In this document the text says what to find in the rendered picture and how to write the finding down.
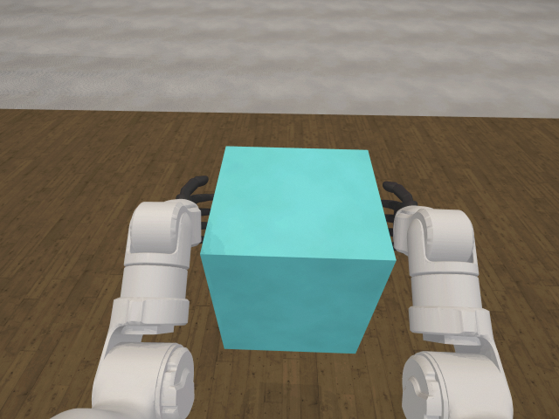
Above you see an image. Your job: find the robot left forearm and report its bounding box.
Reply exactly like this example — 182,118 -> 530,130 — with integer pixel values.
92,199 -> 201,406

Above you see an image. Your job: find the robot right forearm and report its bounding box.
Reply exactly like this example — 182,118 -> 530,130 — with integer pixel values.
393,205 -> 514,416

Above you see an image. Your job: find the robot left hand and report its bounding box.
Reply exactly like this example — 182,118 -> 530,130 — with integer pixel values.
176,175 -> 214,244

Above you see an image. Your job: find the robot left upper arm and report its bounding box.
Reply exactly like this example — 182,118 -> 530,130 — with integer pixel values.
50,342 -> 194,419

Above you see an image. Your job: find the robot right hand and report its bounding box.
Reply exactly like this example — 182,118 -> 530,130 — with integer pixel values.
381,182 -> 418,253

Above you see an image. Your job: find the carton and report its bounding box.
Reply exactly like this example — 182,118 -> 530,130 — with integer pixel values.
200,146 -> 397,354

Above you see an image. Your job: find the robot right upper arm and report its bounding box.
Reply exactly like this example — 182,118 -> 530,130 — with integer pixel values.
402,351 -> 513,419

